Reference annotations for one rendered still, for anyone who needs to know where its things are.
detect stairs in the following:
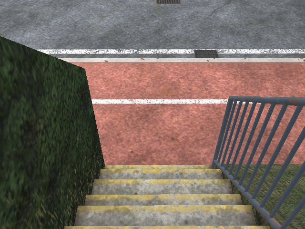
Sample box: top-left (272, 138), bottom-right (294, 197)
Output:
top-left (64, 165), bottom-right (271, 229)

